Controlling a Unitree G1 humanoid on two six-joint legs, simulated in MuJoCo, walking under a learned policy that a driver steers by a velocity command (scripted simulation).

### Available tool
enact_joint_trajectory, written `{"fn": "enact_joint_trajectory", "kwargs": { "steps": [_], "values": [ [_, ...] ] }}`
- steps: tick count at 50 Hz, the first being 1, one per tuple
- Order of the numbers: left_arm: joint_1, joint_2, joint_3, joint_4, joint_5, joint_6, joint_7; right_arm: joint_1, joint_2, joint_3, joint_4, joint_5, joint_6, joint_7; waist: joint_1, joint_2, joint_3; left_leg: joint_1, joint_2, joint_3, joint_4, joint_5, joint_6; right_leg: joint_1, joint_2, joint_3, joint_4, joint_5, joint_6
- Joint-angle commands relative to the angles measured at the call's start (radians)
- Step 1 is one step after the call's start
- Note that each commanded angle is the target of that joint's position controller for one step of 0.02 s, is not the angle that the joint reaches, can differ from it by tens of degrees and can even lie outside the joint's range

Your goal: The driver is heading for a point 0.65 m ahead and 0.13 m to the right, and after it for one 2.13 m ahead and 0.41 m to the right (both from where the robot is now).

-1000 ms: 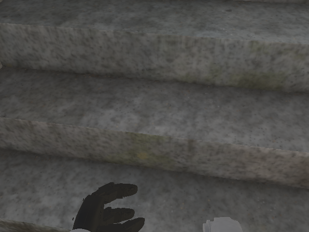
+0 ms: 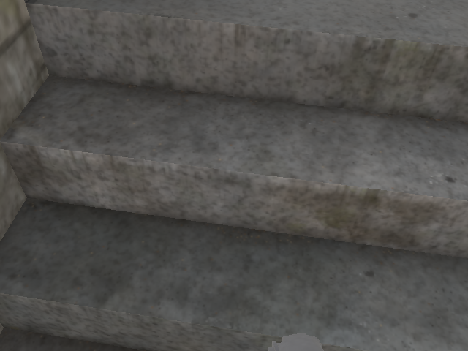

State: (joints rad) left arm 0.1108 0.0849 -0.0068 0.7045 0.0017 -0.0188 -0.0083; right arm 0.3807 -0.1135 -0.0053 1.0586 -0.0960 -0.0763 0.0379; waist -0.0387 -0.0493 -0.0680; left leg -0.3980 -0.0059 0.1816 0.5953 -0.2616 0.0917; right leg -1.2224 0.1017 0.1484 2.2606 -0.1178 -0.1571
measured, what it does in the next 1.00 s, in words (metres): climbs: right foot 0.19 m higher, then left foot 0.19 m higher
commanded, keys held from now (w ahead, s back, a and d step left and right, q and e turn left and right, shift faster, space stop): e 0.38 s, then w+e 0.06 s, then w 0.10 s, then w+q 0.18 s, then q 0.28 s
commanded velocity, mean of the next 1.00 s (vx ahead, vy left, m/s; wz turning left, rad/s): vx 0.16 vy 0.00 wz -0.11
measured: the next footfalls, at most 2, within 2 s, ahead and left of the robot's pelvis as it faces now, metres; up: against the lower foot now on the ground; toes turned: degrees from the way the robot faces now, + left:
right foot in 0.38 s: +0.23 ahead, -0.25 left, +0.19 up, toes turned -14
left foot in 0.96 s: +0.53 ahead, +0.04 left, +0.38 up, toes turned +1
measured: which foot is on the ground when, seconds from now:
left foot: down 0.00-0.42, up 0.44-0.94, down 0.96-1.00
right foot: up 0.00-0.36, down 0.38-1.00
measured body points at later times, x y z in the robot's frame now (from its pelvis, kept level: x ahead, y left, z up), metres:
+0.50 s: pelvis +0.14 -0.11 +0.08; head +0.15 -0.10 +0.53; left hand +0.36 +0.07 -0.03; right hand +0.18 -0.38 -0.05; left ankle +0.06 +0.09 -0.53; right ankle +0.19 -0.24 -0.53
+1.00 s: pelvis +0.36 -0.06 +0.21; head +0.36 -0.03 +0.66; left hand +0.39 +0.15 +0.04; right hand +0.57 -0.27 +0.14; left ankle +0.49 +0.03 -0.35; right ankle +0.19 -0.24 -0.52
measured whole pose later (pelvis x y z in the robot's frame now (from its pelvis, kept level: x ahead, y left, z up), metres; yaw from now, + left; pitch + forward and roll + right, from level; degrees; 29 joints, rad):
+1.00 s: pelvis +0.36 -0.06 +0.21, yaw -5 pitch +8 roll +0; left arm 0.34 0.18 0.00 1.06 0.07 -0.12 -0.09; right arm -0.04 -0.15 0.06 0.80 -0.02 0.01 0.08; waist -0.02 -0.07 -0.18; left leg -1.16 0.05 0.09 1.52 -0.51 0.12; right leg -0.06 -0.20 -0.18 0.27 -0.23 0.04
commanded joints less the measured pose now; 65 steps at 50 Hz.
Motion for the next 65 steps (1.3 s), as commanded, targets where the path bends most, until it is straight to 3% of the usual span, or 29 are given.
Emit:
{"fn": "enact_joint_trajectory", "kwargs": {
  "steps": [1, 6, 11, 13, 15, 16, 18, 19, 20, 21, 22, 23, 24, 26, 29, 35, 38, 41, 44, 46, 48, 49, 50, 51, 53, 54, 55, 58, 65],
  "values": [
    [0.094, 0.140, 0.021, 0.011, 0.015, 0.043, -0.048, -0.154, -0.102, 0.014, -0.112, -0.010, 0.002, 0.046, 0.071, 0.014, -0.054, 0.158, 0.247, -0.298, -0.281, 0.116, 0.177, -0.247, 0.007, 0.114, 0.175, 0.095, -0.039],
    [-0.032, 0.108, 0.000, 0.063, 0.026, 0.064, -0.044, -0.083, -0.030, 0.046, -0.150, 0.009, -0.057, 0.046, 0.020, 0.106, -0.079, 0.243, 0.243, -0.130, -0.343, 0.287, 0.133, -0.178, -0.185, -0.029, -0.041, 0.079, 0.087],
    [-0.239, 0.102, -0.024, 0.007, 0.037, 0.053, 0.025, 0.155, -0.094, 0.031, -0.090, -0.039, -0.022, 0.050, -0.121, 0.160, -0.066, 0.642, 0.439, -0.261, -0.362, 0.376, 0.244, -0.543, -0.188, 0.047, -0.153, -0.147, 0.115],
    [-0.246, 0.104, -0.023, 0.010, 0.038, 0.037, 0.008, 0.098, -0.107, 0.028, -0.091, -0.035, -0.021, 0.050, -0.072, 0.131, -0.049, 0.580, 0.427, -0.174, -0.387, 0.402, 0.214, -0.481, -0.219, 0.007, -0.245, -0.147, 0.083],
    [-0.428, 0.141, -0.043, -0.060, 0.048, 0.065, -0.056, -0.005, -0.210, -0.017, -0.108, 0.023, -0.025, 0.061, -0.017, 0.115, -0.049, 0.238, 0.339, -0.023, -0.485, 0.323, 0.129, -0.026, -0.231, -0.229, -0.779, -0.722, 0.023],
    [-0.352, 0.075, -0.060, -0.060, 0.049, 0.072, -0.095, 0.009, -0.223, -0.019, -0.099, 0.039, -0.041, 0.044, 0.010, 0.241, -0.050, 0.154, 0.376, -0.020, -0.476, 0.562, 0.156, 0.153, -0.181, -0.313, -0.625, -0.660, 0.041],
    [-0.139, 0.106, -0.049, -0.008, 0.010, 0.031, -0.090, -0.112, -0.308, -0.044, -0.178, 0.018, -0.068, 0.016, 0.103, 0.239, -0.144, 0.345, 0.383, 0.039, -0.334, 1.069, 0.125, 0.269, -0.116, -0.244, -0.787, -0.303, 0.037],
    [-0.072, 0.140, -0.034, 0.001, -0.008, 0.001, -0.077, -0.147, -0.316, -0.050, -0.192, 0.059, -0.079, 0.013, 0.155, 0.225, -0.195, 0.413, 0.321, 0.078, -0.229, 1.395, 0.109, 0.402, -0.050, -0.281, -1.045, -0.182, 0.024],
    [0.008, 0.224, -0.014, 0.023, -0.003, -0.001, -0.048, -0.111, -0.314, -0.051, -0.191, 0.055, -0.081, 0.018, 0.163, 0.190, -0.296, 0.259, 0.282, 0.065, -0.083, 1.410, 0.065, 0.716, -0.039, -0.170, -1.143, 0.077, -0.044],
    [0.185, 0.352, 0.018, 0.047, 0.015, 0.002, -0.015, -0.109, -0.259, -0.040, -0.246, 0.016, -0.074, 0.040, 0.195, -0.058, -0.421, -0.149, 0.145, -0.007, 0.222, 0.937, 0.010, 1.074, -0.171, 0.287, -1.339, 0.141, -0.193],
    [0.464, 0.462, 0.062, 0.140, 0.076, 0.029, -0.011, -0.202, -0.243, -0.048, -0.264, 0.021, -0.039, 0.077, 0.286, -0.217, -0.405, -0.398, 0.018, -0.160, 0.577, 0.162, -0.015, 1.158, -0.301, 0.732, -1.792, -0.318, -0.218],
    [0.535, 0.470, 0.088, 0.233, 0.076, 0.012, -0.022, -0.162, -0.156, -0.032, -0.207, 0.040, -0.010, 0.107, 0.296, -0.210, -0.234, -0.574, -0.050, -0.408, 0.979, 0.260, 0.019, 1.096, -0.312, 0.796, -1.890, -0.647, -0.162],
    [0.472, 0.395, 0.070, 0.270, 0.059, -0.005, -0.041, -0.167, -0.120, -0.034, -0.196, 0.063, -0.007, 0.094, 0.209, -0.287, -0.083, -0.709, -0.076, -0.480, 1.186, 0.299, 0.053, 0.924, -0.283, 0.712, -1.860, -0.812, -0.104],
    [0.158, 0.254, 0.040, 0.284, 0.002, -0.043, -0.062, -0.139, -0.083, -0.014, -0.164, 0.041, -0.008, 0.055, 0.030, -0.082, 0.004, -0.706, -0.040, -0.450, 1.397, 0.314, 0.096, 0.639, -0.229, 0.483, -1.763, -0.690, -0.082],
    [-0.071, 0.113, 0.000, 0.260, 0.045, -0.036, -0.059, -0.087, -0.154, -0.025, -0.121, 0.051, 0.021, 0.022, -0.045, 0.085, -0.067, -0.710, -0.018, -0.439, 1.377, 0.359, 0.102, 0.584, -0.242, 0.308, -1.844, -0.461, -0.088],
    [0.123, 0.135, 0.006, 0.295, 0.075, -0.064, -0.047, -0.212, -0.142, -0.020, -0.097, 0.056, 0.038, 0.049, 0.032, -0.027, -0.041, -0.791, 0.016, -0.251, 1.592, 0.117, 0.082, 0.771, -0.286, 0.012, -1.973, -0.254, -0.087],
    [0.371, 0.093, -0.010, 0.414, 0.098, -0.069, -0.038, -0.365, -0.086, 0.028, -0.187, 0.082, 0.025, -0.005, 0.124, 0.013, 0.015, -1.296, 0.014, -0.416, 1.727, -0.031, 0.161, 1.305, -0.440, 0.111, -1.971, -0.117, -0.104],
    [0.285, 0.084, -0.007, 0.408, 0.113, -0.088, -0.049, -0.475, -0.034, 0.053, -0.291, 0.095, 0.047, -0.012, 0.075, -0.009, 0.026, -1.297, 0.099, -0.331, 1.611, -0.126, 0.170, 1.262, -0.449, -0.077, -2.092, -0.061, -0.073],
    [0.243, 0.129, -0.001, 0.358, 0.132, -0.108, -0.069, -0.541, -0.062, 0.053, -0.351, 0.053, 0.105, -0.002, 0.038, -0.006, -0.041, -0.970, 0.188, -0.207, 1.219, 0.104, 0.140, 1.008, -0.378, -0.229, -2.165, -0.076, -0.023],
    [0.220, 0.229, 0.028, 0.350, 0.079, -0.084, -0.113, -0.644, -0.050, 0.083, -0.384, 0.050, 0.154, 0.042, 0.031, -0.074, 0.007, -0.571, 0.115, -0.104, 0.981, -0.272, 0.098, 0.718, -0.439, -0.240, -2.293, -0.031, -0.071],
    [0.126, 0.335, 0.048, 0.270, 0.055, -0.119, -0.088, -0.423, -0.090, 0.055, -0.320, 0.077, 0.097, 0.067, -0.072, -0.123, -0.086, -0.444, -0.007, -0.021, 0.789, -0.094, 0.075, 1.000, -0.426, -0.319, -2.077, 0.797, -0.047],
    [0.098, 0.350, 0.056, 0.243, 0.035, -0.138, -0.076, -0.278, -0.136, 0.029, -0.264, 0.089, 0.054, 0.052, -0.105, -0.111, -0.184, -0.310, -0.066, -0.058, 0.581, 0.017, 0.103, 1.143, -0.377, -0.377, -1.881, 1.104, 0.004],
    [0.229, 0.270, 0.050, 0.207, 0.067, -0.143, -0.050, -0.197, -0.228, 0.021, -0.243, 0.099, 0.030, 0.024, -0.034, 0.148, -0.434, 0.120, 0.045, -0.445, 0.515, 0.461, 0.237, 0.844, -0.275, -0.316, -1.573, 0.822, 0.110],
    [0.163, 0.215, 0.041, 0.163, 0.058, -0.119, -0.068, 0.047, -0.355, -0.013, -0.203, 0.040, 0.047, 0.008, -0.139, 0.395, -0.548, 0.371, 0.203, -0.976, 0.026, 0.236, 0.269, 0.599, -0.114, -0.195, -1.291, -0.069, 0.139],
    [0.163, 0.212, 0.103, 0.222, -0.010, -0.070, -0.078, 0.191, -0.449, -0.056, -0.095, 0.041, 0.015, 0.021, -0.153, 0.388, -0.241, 0.214, 0.237, -1.099, -0.212, -0.214, -0.017, 0.298, 0.027, 0.209, -0.679, 0.068, 0.076],
    [0.192, 0.163, 0.091, 0.248, 0.006, -0.070, -0.063, 0.042, -0.402, -0.053, -0.083, 0.072, 0.016, 0.021, -0.068, 0.424, -0.172, 0.082, 0.211, -0.962, -0.156, -0.347, -0.038, 0.245, 0.007, 0.231, -0.569, 0.111, 0.054],
    [0.213, 0.122, 0.065, 0.288, 0.018, -0.066, -0.067, -0.117, -0.319, -0.038, -0.070, 0.092, 0.018, 0.023, 0.013, 0.279, -0.114, -0.101, 0.185, -0.857, -0.092, -0.450, -0.010, 0.235, -0.014, 0.208, -0.422, 0.202, 0.024],
    [0.275, 0.121, 0.053, 0.371, 0.002, -0.043, -0.063, -0.436, -0.070, 0.036, -0.105, 0.076, 0.028, 0.016, 0.136, 0.027, -0.085, -0.301, 0.185, -0.665, -0.166, -0.398, 0.011, 0.251, -0.078, 0.186, -0.363, 0.247, -0.001],
    [0.140, 0.165, 0.057, 0.353, 0.020, -0.031, -0.085, -0.219, -0.122, 0.011, -0.054, -0.001, -0.024, 0.012, 0.063, 0.138, -0.035, -0.081, 0.173, -0.263, -0.290, -0.284, 0.060, 0.041, -0.084, -0.016, -0.167, 0.123, 0.021]
  ]
}}
Velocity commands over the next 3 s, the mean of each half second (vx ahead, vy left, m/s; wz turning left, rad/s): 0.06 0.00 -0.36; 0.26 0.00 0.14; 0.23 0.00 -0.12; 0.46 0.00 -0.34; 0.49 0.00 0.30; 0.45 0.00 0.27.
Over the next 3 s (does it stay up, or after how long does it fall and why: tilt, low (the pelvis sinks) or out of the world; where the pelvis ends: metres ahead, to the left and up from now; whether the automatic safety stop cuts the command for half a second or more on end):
stays up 1.26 -0.28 0.76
